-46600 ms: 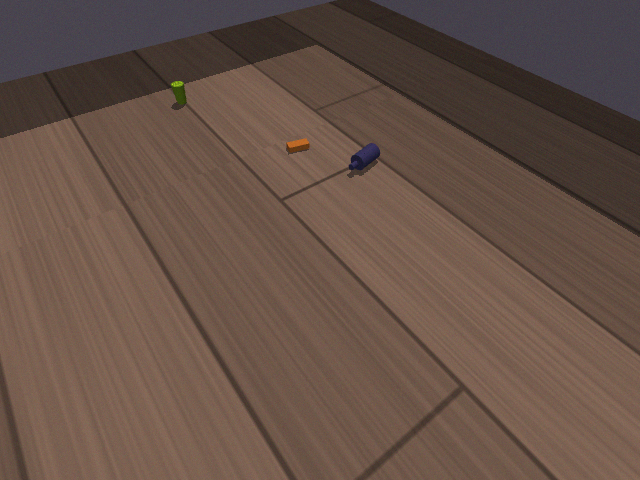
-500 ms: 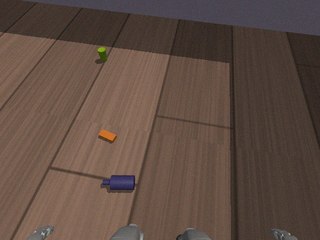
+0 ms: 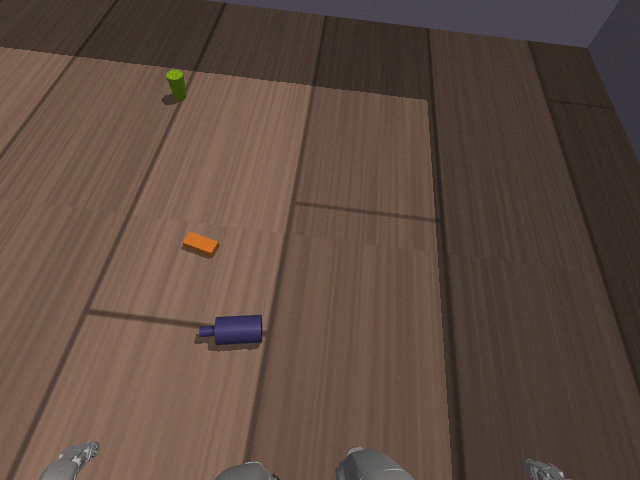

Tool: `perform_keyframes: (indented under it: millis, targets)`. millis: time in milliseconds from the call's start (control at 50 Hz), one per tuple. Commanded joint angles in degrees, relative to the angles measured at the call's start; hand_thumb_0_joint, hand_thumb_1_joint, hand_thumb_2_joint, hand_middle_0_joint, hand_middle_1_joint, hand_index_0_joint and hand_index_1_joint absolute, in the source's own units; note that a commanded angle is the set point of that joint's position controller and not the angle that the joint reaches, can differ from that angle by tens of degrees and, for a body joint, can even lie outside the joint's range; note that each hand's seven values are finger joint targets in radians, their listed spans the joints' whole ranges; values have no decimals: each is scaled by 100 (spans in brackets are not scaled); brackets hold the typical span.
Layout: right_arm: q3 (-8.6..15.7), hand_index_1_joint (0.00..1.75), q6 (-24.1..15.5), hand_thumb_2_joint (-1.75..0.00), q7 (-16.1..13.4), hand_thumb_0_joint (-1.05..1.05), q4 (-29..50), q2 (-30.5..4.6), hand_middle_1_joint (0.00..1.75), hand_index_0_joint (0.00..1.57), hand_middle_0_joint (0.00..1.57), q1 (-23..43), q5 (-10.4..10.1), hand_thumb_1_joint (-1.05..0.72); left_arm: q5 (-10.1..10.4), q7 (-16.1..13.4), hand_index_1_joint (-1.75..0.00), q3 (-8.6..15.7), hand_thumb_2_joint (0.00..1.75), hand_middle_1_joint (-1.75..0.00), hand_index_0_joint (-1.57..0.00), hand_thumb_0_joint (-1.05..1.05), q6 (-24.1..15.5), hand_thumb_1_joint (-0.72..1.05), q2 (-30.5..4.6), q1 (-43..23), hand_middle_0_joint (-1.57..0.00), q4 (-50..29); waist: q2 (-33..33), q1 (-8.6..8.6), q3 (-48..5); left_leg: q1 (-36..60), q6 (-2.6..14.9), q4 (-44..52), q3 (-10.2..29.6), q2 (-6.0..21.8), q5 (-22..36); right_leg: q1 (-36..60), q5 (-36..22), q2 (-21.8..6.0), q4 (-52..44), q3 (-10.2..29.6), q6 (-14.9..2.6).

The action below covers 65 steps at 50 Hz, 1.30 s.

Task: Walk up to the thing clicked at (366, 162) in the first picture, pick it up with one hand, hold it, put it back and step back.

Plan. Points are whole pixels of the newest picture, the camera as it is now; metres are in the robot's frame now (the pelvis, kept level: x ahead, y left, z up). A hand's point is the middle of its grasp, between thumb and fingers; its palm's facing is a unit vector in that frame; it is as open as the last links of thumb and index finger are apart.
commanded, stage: step back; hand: left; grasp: from above
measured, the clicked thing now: (231, 330) +0.55 +0.21 -0.72
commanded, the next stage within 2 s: none
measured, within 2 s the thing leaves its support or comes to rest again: neither
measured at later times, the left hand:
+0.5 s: hand out of the picture -0.01 +0.25 -0.15, palm faces +0.01 -0.94 -0.35, open 7.4 cm
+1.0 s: hand out of the picture -0.23 +0.20 -0.13, palm faces -0.04 -0.92 -0.40, open 7.4 cm
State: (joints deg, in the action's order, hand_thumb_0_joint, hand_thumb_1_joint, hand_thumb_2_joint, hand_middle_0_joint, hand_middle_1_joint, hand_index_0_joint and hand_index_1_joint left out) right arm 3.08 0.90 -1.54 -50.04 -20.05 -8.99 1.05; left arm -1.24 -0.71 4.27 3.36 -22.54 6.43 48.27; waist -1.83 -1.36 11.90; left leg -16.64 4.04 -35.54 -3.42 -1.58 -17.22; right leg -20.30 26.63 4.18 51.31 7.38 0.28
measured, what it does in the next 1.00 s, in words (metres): walks backwards: right foot, then left foot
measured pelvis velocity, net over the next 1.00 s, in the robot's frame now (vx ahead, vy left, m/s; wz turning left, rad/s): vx -0.31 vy -0.07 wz -0.04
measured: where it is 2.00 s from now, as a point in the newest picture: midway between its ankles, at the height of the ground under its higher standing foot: outside the picture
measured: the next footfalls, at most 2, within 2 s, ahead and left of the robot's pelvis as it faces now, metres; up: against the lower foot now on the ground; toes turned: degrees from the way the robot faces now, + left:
right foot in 0.08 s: +0.01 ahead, -0.13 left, +0.00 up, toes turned +4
left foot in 0.44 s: -0.11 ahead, +0.11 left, +0.00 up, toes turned -1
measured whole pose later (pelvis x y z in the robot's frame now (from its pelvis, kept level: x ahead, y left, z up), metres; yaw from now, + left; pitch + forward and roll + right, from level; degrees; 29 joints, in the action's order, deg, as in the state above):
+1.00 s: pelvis -0.31 -0.07 +0.00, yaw -2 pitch -3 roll +2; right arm 3.5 2.9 -1.7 -48.2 -24.2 -9.0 -0.1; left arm -2.7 1.4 4.0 3.8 -20.3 12.9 47.7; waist 0.5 1.9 7.7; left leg -29.8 -0.4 -61.8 6.7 -4.4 -27.4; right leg -16.3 19.0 -0.8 37.8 4.5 -0.4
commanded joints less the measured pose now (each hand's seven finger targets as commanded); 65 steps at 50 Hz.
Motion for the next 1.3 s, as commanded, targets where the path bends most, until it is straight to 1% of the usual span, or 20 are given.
perform_keyframes:
  millis: [0, 80, 140, 220, 340, 400, 440, 480, 560, 720, 820, 860, 880, 900, 960, 1140, 1180, 1220, 1240, 1280]
  targets:
    - [439, 30, -54, -90, -69, 0, 411, -1615, 30, 20, 20, -175, 4, -90, -42, -34, -30, 284, 90, -30, -20, 0, -199, 90, -905, 162, -20, -474, 878, -55, -1514, 1392, 696, 595, 1677, 1526, 2854, -51, -140, -209, -1169, -359, -125]
    - [370, 30, -12, -90, -10, 0, 542, -1479, 30, 20, 20, 273, -99, -90, -130, -28, -30, 348, 90, -30, -20, 0, -257, 90, -1073, 782, -20, -213, 219, 255, -1689, 93, 274, 106, 1391, 1228, 1390, 1291, -2143, -604, -2434, 157, -412]
    - [372, 30, 56, -90, -43, 0, 466, -1358, 30, 20, 20, 209, -105, -90, -142, -2, -30, 480, 90, -30, -20, 0, -267, 90, -1706, -16, -20, -683, -1413, 278, -948, -276, -423, -2782, 904, -259, -1966, -226, -2664, -2606, -3304, 2558, -1955]
    - [250, 30, 15, -90, -16, 0, 263, -1257, 30, 20, 20, -180, -148, -90, -75, -80, -30, 372, 90, -30, -20, 0, -274, 90, -1120, -113, -20, -816, -529, 164, -1151, -787, -472, -3153, 1147, -584, -1383, 650, -3894, -1609, -2698, 936, -1378]
    - [188, 30, -79, -90, -75, 0, 450, -1156, 30, 20, 20, -272, -74, -90, -150, -88, -30, 368, 90, -30, -20, 0, -142, 90, -1124, 241, -20, -955, -961, 321, -1738, -726, -506, -549, 652, -9, -1233, 2071, -4143, -1535, -2147, 734, -1215]
    - [278, 30, -140, -90, -65, 0, 290, -1150, 30, 20, 20, -627, 15, -90, -12, -17, -30, 325, 90, -30, -20, 0, -9, 90, -1185, 160, -20, -1020, -796, 103, -1802, 318, -458, 1595, 244, -66, 683, 1568, -3516, -1233, -1521, 468, -818]
    - [478, 30, -148, -90, -58, 0, 376, -1815, 30, 20, 20, -472, 194, -90, 18, 23, -30, 237, 90, -30, -20, 0, 48, 90, -820, 346, -20, -1097, 778, 181, -1728, 1381, 55, 1695, 2332, 1447, 1378, -556, -947, -367, -538, 4, -278]
    - [612, 30, -171, -90, -32, 0, 601, -2438, 30, 20, 20, 11, 105, -90, -114, -96, -30, 419, 90, -30, -20, 0, 18, 90, -1176, -275, -20, -1120, 1567, -169, -1162, -396, 1408, 1970, 3725, 2939, 1701, -440, 1012, 18, 1542, 469, -51]
    - [377, 30, -209, -90, -90, 0, 695, -1594, 30, 20, 20, 545, 127, -90, 14, 13, -30, 467, 90, -30, -20, 0, 33, 90, -1106, 561, -20, -709, 794, 493, -1019, 266, 680, 1290, 1501, 1501, 2528, -899, -1, 318, 2365, 536, -100]
    - [472, 30, -144, -90, -89, 0, 726, -1709, 30, 20, 20, -208, 82, -90, -39, 48, -30, 390, 90, -30, -20, 0, -64, 90, -955, 340, -20, -782, 1210, -87, -1518, 1370, 1006, 751, 1571, 1626, 2577, -570, 330, -169, 17, 8, 248]
    - [429, 30, 38, -90, -27, 0, 902, -1847, 30, 20, 20, 303, 22, -90, -65, 92, -30, 405, 90, -30, -20, 0, -123, 90, -978, 1403, -20, -157, 1308, 369, -1900, 231, 480, 182, 1256, 1306, 1773, 1286, -1150, -243, -2719, -754, -99]
    - [298, 30, 62, -90, -32, 0, 1011, -1351, 30, 20, 20, 272, -49, -90, -196, 117, -30, 610, 90, -30, -20, 0, -143, 90, -1676, 1337, -20, -277, -460, 439, -1535, -1621, -203, -1044, 1020, 86, -465, 1512, -902, -1516, -2964, 1415, -631]
    - [368, 30, 68, -90, -154, 0, 1043, -1353, 30, 20, 20, 493, -74, -90, -196, 100, -30, 682, 90, -30, -20, 0, -89, 90, -2283, 671, -20, -555, -1806, 616, -1207, -1242, -446, -2515, 751, -352, -1872, -255, -629, -2667, -3582, 2573, -1616]
    - [482, 30, 74, -90, -167, 0, 909, -1639, 30, 20, 20, 316, -76, -90, -182, 60, -30, 655, 90, -30, -20, 0, -125, 90, -2228, 103, -20, -775, -1664, 374, -738, -797, -442, -3278, 1213, -55, -1834, -1213, -472, -2879, -3802, 2751, -1740]
    - [304, 30, 57, -90, -91, 0, 509, -1399, 30, 20, 20, -189, -129, -90, -144, 10, -30, 418, 90, -30, -20, 0, -156, 90, -1305, -416, -20, -855, -725, -39, -585, -1078, -417, -3484, 1215, -525, -918, -444, -2164, -1534, -2855, 466, -1012]
    - [226, 30, -143, -90, -101, 0, 458, -1167, 30, 20, 20, -684, 54, -90, -92, -113, -30, 402, 90, -30, -20, 0, -26, 90, -1216, 185, -20, -986, -1018, 253, -1766, -448, -389, 391, 440, 57, -519, 1770, -3893, -1769, -1518, 427, -1061]
    - [336, 30, -127, -90, -79, 0, 315, -1333, 30, 20, 20, -847, 84, -90, -36, -54, -30, 281, 90, -30, -20, 0, 62, 90, -1069, 235, -20, -1034, -448, 233, -1765, 640, -240, 1395, 750, 180, 960, 692, -2798, -1348, -1077, 179, -643]
    - [522, 30, -60, -90, -18, 0, 537, -2359, 30, 20, 20, -369, 171, -90, 32, -93, -30, 269, 90, -30, -20, 0, 61, 90, -973, 64, -20, -1102, 1434, 185, -1565, 437, 1029, 1566, 3201, 2327, 2037, -845, 858, -72, 765, -505, -140]
    - [560, 30, -98, -90, -53, 0, 640, -2547, 30, 20, 20, -154, 155, -90, -14, -136, -30, 343, 90, -30, -20, 0, 67, 90, -1185, -189, -20, -1075, 1661, -21, -1362, -586, 1545, 1846, 3879, 2883, 1712, -346, 1151, -258, 1769, 147, -96]
    - [389, 30, -133, -90, -96, 0, 666, -1917, 30, 20, 20, 168, 213, -90, 24, -58, -30, 387, 90, -30, -20, 0, 89, 90, -1206, -27, -20, -815, 815, 212, -1211, -528, 1216, 1448, 2437, 2075, 2249, -325, 589, 5, 2307, 462, -118]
